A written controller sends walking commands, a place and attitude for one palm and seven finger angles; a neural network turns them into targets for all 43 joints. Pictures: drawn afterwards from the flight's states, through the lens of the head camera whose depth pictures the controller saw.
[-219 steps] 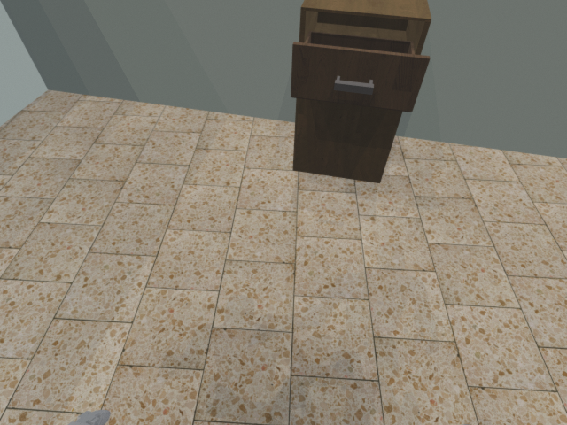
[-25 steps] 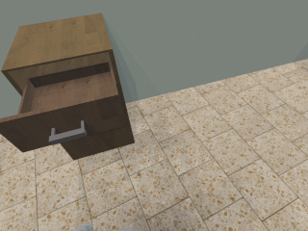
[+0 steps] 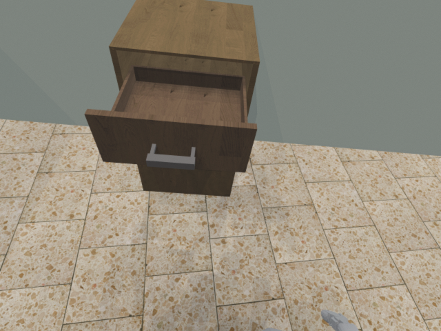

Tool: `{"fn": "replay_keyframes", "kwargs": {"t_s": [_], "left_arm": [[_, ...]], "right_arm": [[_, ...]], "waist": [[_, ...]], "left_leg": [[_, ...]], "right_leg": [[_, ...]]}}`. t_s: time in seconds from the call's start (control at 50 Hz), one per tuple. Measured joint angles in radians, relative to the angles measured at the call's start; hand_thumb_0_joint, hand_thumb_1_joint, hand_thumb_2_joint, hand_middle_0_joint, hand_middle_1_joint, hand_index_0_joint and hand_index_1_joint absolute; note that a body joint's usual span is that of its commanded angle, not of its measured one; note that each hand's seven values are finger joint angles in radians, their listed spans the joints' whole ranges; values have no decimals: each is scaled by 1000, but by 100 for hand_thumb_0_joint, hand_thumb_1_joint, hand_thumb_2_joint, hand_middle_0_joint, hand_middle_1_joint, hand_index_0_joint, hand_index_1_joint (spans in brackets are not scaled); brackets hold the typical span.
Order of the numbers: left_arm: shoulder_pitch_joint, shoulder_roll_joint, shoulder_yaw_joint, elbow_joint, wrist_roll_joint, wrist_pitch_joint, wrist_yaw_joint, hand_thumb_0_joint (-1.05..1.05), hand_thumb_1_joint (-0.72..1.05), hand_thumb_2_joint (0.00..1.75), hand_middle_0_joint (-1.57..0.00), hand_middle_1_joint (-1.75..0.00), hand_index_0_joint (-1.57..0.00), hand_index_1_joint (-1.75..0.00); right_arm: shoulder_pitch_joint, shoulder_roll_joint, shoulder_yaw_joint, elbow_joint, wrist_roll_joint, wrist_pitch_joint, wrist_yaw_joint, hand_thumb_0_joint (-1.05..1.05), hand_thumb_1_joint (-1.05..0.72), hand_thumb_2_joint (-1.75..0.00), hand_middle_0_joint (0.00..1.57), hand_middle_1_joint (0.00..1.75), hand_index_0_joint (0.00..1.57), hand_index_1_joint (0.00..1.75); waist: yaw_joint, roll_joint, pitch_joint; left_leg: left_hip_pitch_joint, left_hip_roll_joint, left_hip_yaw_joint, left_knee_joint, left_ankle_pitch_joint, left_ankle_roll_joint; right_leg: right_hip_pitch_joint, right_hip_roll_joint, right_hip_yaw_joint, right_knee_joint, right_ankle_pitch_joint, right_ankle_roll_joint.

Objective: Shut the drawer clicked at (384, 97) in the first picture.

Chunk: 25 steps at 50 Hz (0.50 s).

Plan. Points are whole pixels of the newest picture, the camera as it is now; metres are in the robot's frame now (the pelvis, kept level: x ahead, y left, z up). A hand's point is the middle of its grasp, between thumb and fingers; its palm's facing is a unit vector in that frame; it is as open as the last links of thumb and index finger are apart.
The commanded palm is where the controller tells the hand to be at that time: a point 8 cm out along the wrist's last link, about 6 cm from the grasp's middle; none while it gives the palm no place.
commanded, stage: take the last steps up to it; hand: left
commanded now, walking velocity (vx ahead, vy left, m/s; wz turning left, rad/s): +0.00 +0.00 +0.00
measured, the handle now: (172, 155) +0.52 +0.18 -0.07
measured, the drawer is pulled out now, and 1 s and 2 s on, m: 0.30 0.30 0.30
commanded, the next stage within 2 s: come to a stop and stand still in 0.98 s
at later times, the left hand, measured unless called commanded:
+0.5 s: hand out of the picture +0.04 +0.14 -0.16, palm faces +0.13 -0.97 -0.21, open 7.3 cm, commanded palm none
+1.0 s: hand (127, 307) +0.17 +0.21 -0.17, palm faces +0.14 -0.97 -0.17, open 7.4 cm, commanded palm none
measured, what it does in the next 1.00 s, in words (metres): walks ahead: right foot, then left foot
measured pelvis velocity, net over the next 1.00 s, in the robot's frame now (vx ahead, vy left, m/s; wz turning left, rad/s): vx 0.18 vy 0.03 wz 0.05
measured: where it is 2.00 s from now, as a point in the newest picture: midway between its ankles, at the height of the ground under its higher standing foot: (203, 320)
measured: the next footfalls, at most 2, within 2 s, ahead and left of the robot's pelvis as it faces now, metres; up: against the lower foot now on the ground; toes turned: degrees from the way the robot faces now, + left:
right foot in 0.36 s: +0.05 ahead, -0.14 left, +0.00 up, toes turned +0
left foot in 0.78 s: +0.23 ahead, +0.14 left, +0.00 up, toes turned +12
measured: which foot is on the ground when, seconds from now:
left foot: down 0.00-0.36, up 0.38-0.76, down 0.78-1.00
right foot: up 0.00-0.34, down 0.36-0.78, up 0.80-1.00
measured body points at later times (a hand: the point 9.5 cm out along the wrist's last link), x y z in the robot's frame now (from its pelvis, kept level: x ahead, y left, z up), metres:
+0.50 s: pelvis +0.04 -0.04 +0.01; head +0.03 -0.05 +0.46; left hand +0.03 +0.19 -0.14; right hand +0.02 -0.28 -0.16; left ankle +0.04 +0.09 -0.67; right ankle +0.01 -0.14 -0.74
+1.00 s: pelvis +0.18 +0.03 +0.00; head +0.19 +0.04 +0.45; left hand +0.17 +0.26 -0.16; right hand +0.27 -0.20 -0.14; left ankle +0.19 +0.13 -0.74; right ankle +0.20 -0.09 -0.68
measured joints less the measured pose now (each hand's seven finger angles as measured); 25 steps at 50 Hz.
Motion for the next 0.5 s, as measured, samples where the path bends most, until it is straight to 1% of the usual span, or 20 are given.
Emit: {"fn": "replay_keyframes", "kwargs": {"t_s": [0.06, 0.1, 0.14, 0.22, 0.3, 0.34, 0.36, 0.38, 0.4, 0.42, 0.46, 0.5], "left_arm": [[-19, -7, -2, -12, -2, -9, -2, 0, 91, 90, -19, -30, -20, -30], [-28, -16, -5, -16, -1, -15, -2, 0, 91, 90, -19, -30, -20, -30], [-33, -26, -8, -16, 2, -19, -4, 0, 91, 90, -19, -30, -20, -30], [-45, -48, -14, -11, 8, -23, -14, 0, 91, 90, -19, -30, -20, -30], [-59, -73, -21, -15, 9, -40, -24, 0, 91, 90, -19, -30, -20, -30], [-56, -82, -25, -19, 9, -62, -26, 0, 91, 90, -19, -30, -20, -30], [-55, -85, -26, -20, 12, -75, -24, 0, 91, 90, -20, -30, -20, -30], [-56, -99, -27, -15, 12, -83, -21, 0, 91, 90, -20, -30, -20, -30], [-47, -111, -29, -11, 9, -91, -19, 0, 91, 90, -20, -30, -20, -30], [-31, -120, -29, -7, 7, -99, -15, 0, 91, 90, -20, -30, -20, -30], [9, -126, -24, 9, 4, -107, -6, 0, 92, 90, -20, -30, -20, -30], [46, -130, -27, 33, 2, -110, -4, 0, 93, 90, -20, -30, -20, -30]], "right_arm": [[28, 17, 5, 22, 3, -2, -3, 0, -91, -90, 20, 30, 21, 30], [52, 29, 5, 35, 3, -6, -3, 0, -91, -90, 21, 30, 21, 30], [81, 36, -7, 45, 5, -15, -9, 0, -92, -90, 21, 30, 21, 30], [148, 25, -21, 70, -6, -26, -11, -1, -93, -90, 21, 30, 21, 30], [220, 11, -29, 119, -12, -23, -10, -1, -92, -90, 21, 30, 21, 30], [259, 7, -32, 145, -8, -19, -10, -1, -92, -90, 21, 30, 21, 30], [276, 7, -32, 157, -4, -18, -11, 0, -92, -90, 21, 30, 21, 30], [287, 1, -35, 171, -4, -11, -9, 0, -92, -90, 20, 30, 21, 30], [296, -3, -37, 186, -7, -2, -6, 0, -92, -90, 20, 30, 20, 30], [301, -5, -39, 197, -10, 6, -1, 0, -92, -90, 20, 30, 20, 30], [303, -5, -45, 207, -13, 12, 9, 0, -91, -90, 20, 30, 20, 30], [296, -4, -50, 200, -15, 6, 14, 0, -91, -90, 20, 30, 20, 30]], "waist": [[-5, 9, -8], [-13, 16, -17], [-26, 21, -30], [-59, 29, -57], [-85, 45, -74], [-89, 45, -81], [-86, 43, -82], [-82, 62, -77], [-79, 76, -77], [-75, 82, -81], [-70, 79, -89], [-75, 77, -88]], "left_leg": [[26, -9, -15, -65, 41, 8], [39, -13, -21, -95, 59, 10], [48, -18, -24, -116, 69, 10], [57, -27, -30, -140, 78, 8], [53, -28, -43, -124, 62, -5], [35, -31, -48, -71, 28, -17], [11, -33, -47, -12, -24, -20], [-17, -22, -54, 69, -95, -23], [-51, -13, -59, 159, -137, -24], [-87, -7, -58, 244, -146, -26], [-156, 9, -43, 373, -112, -32], [-215, 33, -31, 441, -48, -44]], "right_leg": [[-18, 4, 33, 10, 60, 9], [-11, 7, 44, -19, 76, 10], [4, 10, 50, -64, 77, 7], [52, 18, 37, -193, 61, -10], [137, 42, 17, -382, 61, -32], [212, 54, 8, -528, 100, -42], [231, 55, 14, -577, 134, -57], [232, 66, 5, -566, 162, -70], [239, 75, -6, -561, 169, -79], [253, 79, -10, -572, 170, -85], [291, 80, -11, -620, 178, -90], [332, 80, -15, -675, 193, -86]]}}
